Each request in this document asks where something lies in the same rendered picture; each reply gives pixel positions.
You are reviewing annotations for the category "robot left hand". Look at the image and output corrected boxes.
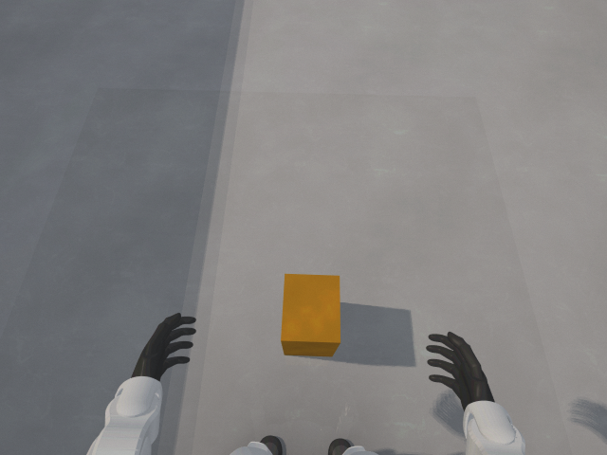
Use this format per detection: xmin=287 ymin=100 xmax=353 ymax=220
xmin=131 ymin=313 xmax=196 ymax=381

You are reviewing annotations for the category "robot left forearm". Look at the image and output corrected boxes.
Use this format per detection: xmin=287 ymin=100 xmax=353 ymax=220
xmin=86 ymin=376 xmax=162 ymax=455

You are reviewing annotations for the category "robot right hand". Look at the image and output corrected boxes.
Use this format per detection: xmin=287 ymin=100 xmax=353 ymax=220
xmin=426 ymin=332 xmax=495 ymax=411

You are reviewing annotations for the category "left robot foot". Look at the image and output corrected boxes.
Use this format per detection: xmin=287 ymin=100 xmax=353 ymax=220
xmin=260 ymin=436 xmax=283 ymax=455

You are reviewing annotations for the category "carton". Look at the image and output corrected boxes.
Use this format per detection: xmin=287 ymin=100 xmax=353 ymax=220
xmin=281 ymin=274 xmax=340 ymax=356

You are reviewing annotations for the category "robot right forearm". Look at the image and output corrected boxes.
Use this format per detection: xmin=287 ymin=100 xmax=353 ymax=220
xmin=463 ymin=401 xmax=525 ymax=455

